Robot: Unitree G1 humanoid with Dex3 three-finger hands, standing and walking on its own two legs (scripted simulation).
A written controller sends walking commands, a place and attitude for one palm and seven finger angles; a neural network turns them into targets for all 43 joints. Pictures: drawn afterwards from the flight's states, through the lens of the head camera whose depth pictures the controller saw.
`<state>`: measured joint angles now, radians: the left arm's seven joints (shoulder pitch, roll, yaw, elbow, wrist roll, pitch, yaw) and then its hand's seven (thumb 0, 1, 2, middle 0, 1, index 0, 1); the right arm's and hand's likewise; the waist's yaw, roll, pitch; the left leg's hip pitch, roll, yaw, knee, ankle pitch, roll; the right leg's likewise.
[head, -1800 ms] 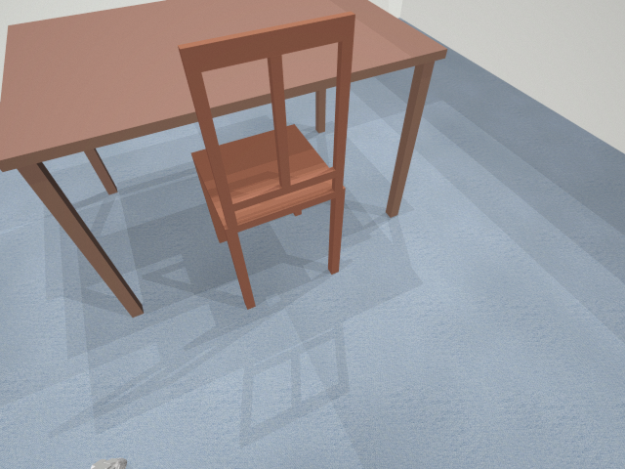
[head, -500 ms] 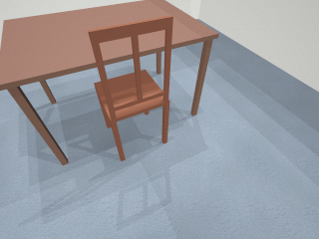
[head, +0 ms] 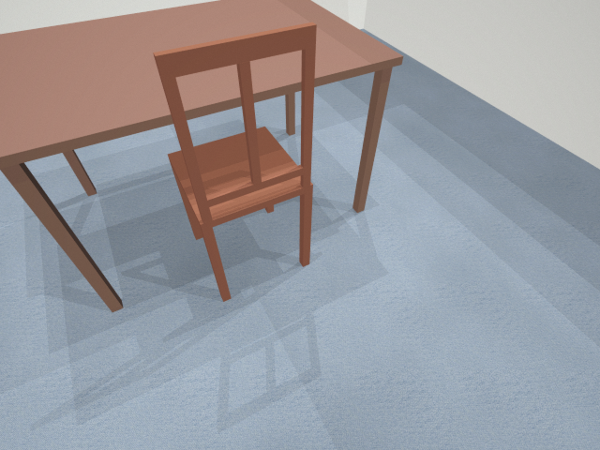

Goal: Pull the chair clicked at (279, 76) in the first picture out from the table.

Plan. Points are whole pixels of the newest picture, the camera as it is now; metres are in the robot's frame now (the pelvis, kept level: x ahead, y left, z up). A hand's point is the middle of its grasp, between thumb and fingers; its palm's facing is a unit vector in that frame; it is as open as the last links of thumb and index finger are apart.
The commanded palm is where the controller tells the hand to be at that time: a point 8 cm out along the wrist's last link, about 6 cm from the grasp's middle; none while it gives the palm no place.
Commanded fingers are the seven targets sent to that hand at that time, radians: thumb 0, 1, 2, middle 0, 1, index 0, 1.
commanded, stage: walk to a spot facing it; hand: left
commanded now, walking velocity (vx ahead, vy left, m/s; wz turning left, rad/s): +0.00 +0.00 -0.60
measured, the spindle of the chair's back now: (250, 129) +0.85 +0.20 -0.06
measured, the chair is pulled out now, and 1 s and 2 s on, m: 0.00 0.00 0.00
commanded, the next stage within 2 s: turn to face it in 1.92 s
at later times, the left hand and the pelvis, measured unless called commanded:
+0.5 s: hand out of the picture +0.04 +0.18 -0.17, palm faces -0.17 -0.95 -0.25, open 7.4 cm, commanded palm none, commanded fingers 0.00 0.90 0.90 -0.20 -0.30 -0.20 -0.30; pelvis -0.03 -0.01 +0.00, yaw -14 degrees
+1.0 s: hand (259, 406) +0.22 +0.09 -0.17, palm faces -0.61 -0.77 -0.19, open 7.4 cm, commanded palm none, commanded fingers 0.00 0.90 0.90 -0.20 -0.30 -0.20 -0.30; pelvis +0.01 -0.01 -0.01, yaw -35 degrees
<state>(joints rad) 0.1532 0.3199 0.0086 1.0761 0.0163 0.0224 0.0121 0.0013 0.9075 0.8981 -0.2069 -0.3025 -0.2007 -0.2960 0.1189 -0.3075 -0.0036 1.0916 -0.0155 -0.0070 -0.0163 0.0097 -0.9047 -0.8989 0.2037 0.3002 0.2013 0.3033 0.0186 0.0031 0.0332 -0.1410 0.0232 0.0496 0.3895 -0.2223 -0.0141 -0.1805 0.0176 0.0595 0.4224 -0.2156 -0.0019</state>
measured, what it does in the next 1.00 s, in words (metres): steps on the spot, turning right: left foot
